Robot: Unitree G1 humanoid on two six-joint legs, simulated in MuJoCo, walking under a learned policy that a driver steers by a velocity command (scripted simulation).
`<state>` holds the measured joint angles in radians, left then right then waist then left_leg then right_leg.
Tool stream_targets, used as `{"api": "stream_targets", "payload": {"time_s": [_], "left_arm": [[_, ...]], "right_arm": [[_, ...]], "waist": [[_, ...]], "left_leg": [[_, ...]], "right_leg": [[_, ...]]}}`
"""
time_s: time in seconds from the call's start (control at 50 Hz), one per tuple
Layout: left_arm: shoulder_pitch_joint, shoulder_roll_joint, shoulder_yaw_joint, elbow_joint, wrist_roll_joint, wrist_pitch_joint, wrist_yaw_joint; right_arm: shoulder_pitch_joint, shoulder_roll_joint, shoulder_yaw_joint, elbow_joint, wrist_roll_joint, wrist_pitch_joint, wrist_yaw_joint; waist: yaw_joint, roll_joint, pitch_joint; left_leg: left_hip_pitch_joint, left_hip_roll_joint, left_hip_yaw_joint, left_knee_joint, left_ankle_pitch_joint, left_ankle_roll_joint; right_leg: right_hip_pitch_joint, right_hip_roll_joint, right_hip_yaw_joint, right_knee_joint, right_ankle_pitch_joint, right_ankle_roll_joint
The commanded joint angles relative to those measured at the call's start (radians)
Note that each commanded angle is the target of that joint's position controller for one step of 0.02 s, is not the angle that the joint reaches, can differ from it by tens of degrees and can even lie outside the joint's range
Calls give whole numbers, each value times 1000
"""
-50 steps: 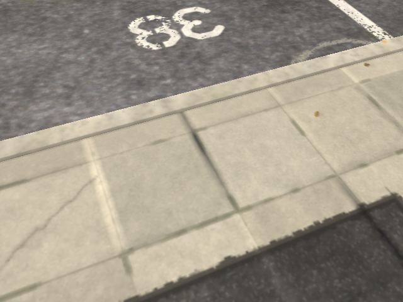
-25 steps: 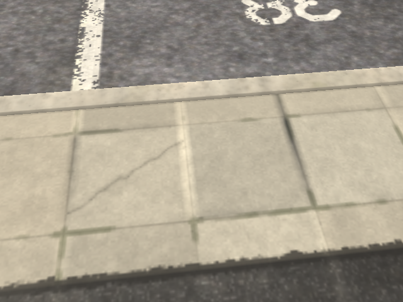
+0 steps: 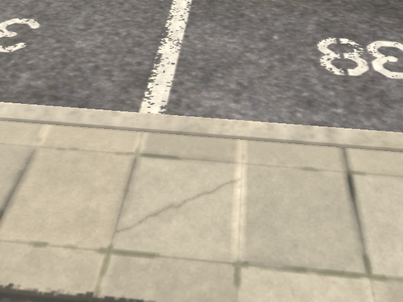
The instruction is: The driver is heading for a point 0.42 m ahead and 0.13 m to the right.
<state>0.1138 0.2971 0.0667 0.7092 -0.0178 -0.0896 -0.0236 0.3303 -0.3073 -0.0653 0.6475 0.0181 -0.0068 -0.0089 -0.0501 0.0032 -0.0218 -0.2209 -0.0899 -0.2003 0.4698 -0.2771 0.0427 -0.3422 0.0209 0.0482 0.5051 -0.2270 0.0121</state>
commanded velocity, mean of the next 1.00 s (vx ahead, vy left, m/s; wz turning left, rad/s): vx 0.36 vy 0.00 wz -0.07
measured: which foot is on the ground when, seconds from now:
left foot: down 0.00-0.02, up 0.04-0.44, down 0.46-0.92, up 0.94-1.00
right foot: up 0.00-0.00, down 0.02-0.48, up 0.50-0.88, down 0.90-1.00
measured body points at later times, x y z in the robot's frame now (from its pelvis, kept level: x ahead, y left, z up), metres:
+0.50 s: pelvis +0.22 +0.04 -0.02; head +0.26 +0.04 +0.43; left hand +0.16 +0.32 -0.15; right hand +0.48 -0.18 -0.07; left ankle +0.32 +0.15 -0.74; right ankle +0.04 -0.12 -0.72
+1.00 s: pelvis +0.40 +0.02 -0.01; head +0.43 +0.00 +0.44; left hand +0.62 +0.23 -0.10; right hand +0.45 -0.26 -0.14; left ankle +0.34 +0.16 -0.71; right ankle +0.48 -0.09 -0.74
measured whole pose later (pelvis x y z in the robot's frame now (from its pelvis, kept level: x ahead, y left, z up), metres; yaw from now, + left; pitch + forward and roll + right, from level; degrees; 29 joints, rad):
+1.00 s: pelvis +0.40 +0.02 -0.01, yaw -7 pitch +1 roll +1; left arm 0.08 0.24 0.02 0.70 0.02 -0.02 -0.01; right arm 0.23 -0.29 -0.04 0.84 0.00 -0.03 0.00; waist -0.04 0.02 0.05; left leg -0.27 0.01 0.01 0.82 -0.58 -0.04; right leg -0.41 0.01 0.00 0.52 -0.13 -0.04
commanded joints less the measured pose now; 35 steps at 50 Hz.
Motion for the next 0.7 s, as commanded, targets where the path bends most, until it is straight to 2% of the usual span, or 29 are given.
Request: {"api": "stream_targets", "payload": {"time_s": [0.02, 0.04, 0.06, 0.08, 0.1, 0.12, 0.16, 0.18, 0.26, 0.3, 0.34, 0.38, 0.42, 0.44, 0.46, 0.48, 0.5, 0.52, 0.54, 0.56, 0.58, 0.6, 0.64, 0.7], "left_arm": [[102, 99, 31, -34, 8, -29, 8], [202, 158, 40, -17, 27, -29, 17], [281, 248, 68, 19, 42, -24, 5], [251, 190, 54, 15, 21, -25, 2], [231, 139, 38, 9, 11, -24, 6], [206, 121, 29, -1, 14, -21, 10], [189, 101, 16, 1, 19, -15, 15], [194, 100, 14, 6, 20, -15, 16], [240, 117, 12, 41, 7, -6, 23], [275, 129, 12, 60, 1, 2, 24], [311, 145, 13, 77, -6, 11, 25], [319, 163, 18, 85, -14, 18, 27], [308, 183, 26, 88, -15, 26, 31], [296, 184, 26, 87, -14, 29, 32], [296, 162, 18, 80, -4, 27, 31], [297, 79, -11, 40, 29, 23, 30], [436, -9, -34, 28, -3, 10, 33], [388, 102, -6, 45, -31, 9, 34], [298, 135, 7, 25, -39, 12, 32], [254, 121, 6, 22, -27, 15, 34], [229, 111, 10, 18, -12, 20, 35], [242, 92, 11, 24, -9, 32, 34], [267, 49, 5, 32, -3, 52, 37], [201, 17, -8, 2, 20, 60, 35]], "right_arm": [[-57, -71, -10, -71, -7, -15, 2], [-62, 3, 13, -87, -8, -22, 2], [-81, -38, 4, -135, 17, -38, -7], [-84, -118, -17, -117, 20, -46, -10], [-91, -130, -23, -100, 13, -49, -5], [-89, -117, -21, -86, 1, -53, 1], [-128, -85, -15, -90, -10, -64, 13], [-144, -66, -9, -92, -12, -67, 16], [-250, -9, 16, -119, -13, -75, 22], [-314, 7, 24, -133, -8, -81, 31], [-354, -2, 21, -143, 0, -88, 44], [-361, -29, 11, -149, 7, -95, 53], [-310, -66, -6, -138, 7, -100, 52], [-221, -95, -23, -113, 4, -100, 44], [-86, -136, -44, -82, -2, -97, 31], [100, -214, -63, -62, -24, -89, 15], [114, -251, -62, -49, -40, -79, 25], [85, -152, -41, -48, -30, -79, 28], [29, -105, -26, -40, -18, -80, 25], [-27, -82, -18, -35, -20, -82, 27], [-74, -64, -14, -27, -30, -86, 31], [-108, -50, -10, -21, -38, -93, 33], [-136, -45, -13, 2, -37, -110, 35], [-163, -78, -21, 38, -26, -113, 25]], "waist": [[102, 98, -24], [125, -58, -52], [123, -250, -12], [115, -180, 73], [106, -151, 104], [90, -127, 89], [84, -114, 98], [88, -120, 94], [123, -107, 88], [146, -110, 93], [153, -110, 101], [132, -119, 104], [81, -129, 79], [24, -117, 24], [-46, -99, -74], [-109, 46, -262], [-32, 342, -392], [-52, 239, -286], [-45, 174, -142], [-18, 106, -74], [10, 99, -20], [43, 109, 0], [81, 94, 3], [93, 79, 23]], "left_leg": [[-194, 155, -216, -31, -265, 93], [-347, 49, -69, 240, -269, 30], [-561, 1, 32, 465, -326, 3], [-652, 62, 16, 595, -282, -5], [-675, 83, 22, 640, -192, -7], [-664, 107, 56, 648, -122, -11], [-624, 154, 92, 607, -10, -27], [-601, 157, 119, 589, 36, -38], [-515, 158, 180, 361, 173, -70], [-432, 140, 198, 229, 233, -75], [-355, 115, 205, 147, 257, -75], [-302, 107, 183, 86, 252, -57], [-197, 94, 177, 38, 214, -28], [-55, 77, 193, 2, 206, -3], [165, 107, 181, 7, 215, 26], [478, 331, -39, 53, 209, 86], [646, 530, -473, -95, -49, 211], [546, 496, -489, -164, -170, 194], [426, 464, -313, -170, -127, 164], [306, 417, -199, -193, -10, 149], [206, 378, -114, -216, 160, 148], [137, 350, -30, -233, 337, 147], [71, 341, 68, -238, 630, 168], [34, 324, 170, -254, 750, 173]], "right_leg": [[289, -75, 42, -92, -10, -52], [430, -241, 272, -183, -195, -122], [451, -399, 642, -305, -472, -258], [411, -416, 664, -319, -543, -286], [396, -366, 570, -312, -479, -260], [388, -321, 484, -314, -392, -234], [329, -268, 356, -339, -197, -212], [306, -246, 304, -352, -111, -212], [271, -204, 146, -364, 140, -207], [243, -194, 109, -353, 195, -198], [228, -210, 120, -341, 210, -198], [254, -244, 157, -317, 228, -186], [282, -262, 171, -256, 333, -162], [267, -232, 140, -153, 469, -140], [191, -179, 101, 27, 496, -109], [-12, -102, 60, 360, 184, -69], [-290, 16, 50, 652, -363, -25], [-376, -35, 109, 766, -322, -20], [-420, -75, 81, 778, -230, -23], [-385, -110, 65, 752, -155, -20], [-345, -124, 62, 710, -113, -13], [-283, -133, 63, 685, -97, -6], [-216, -114, 47, 632, -102, 12], [-197, -108, 27, 426, 14, 26]]}}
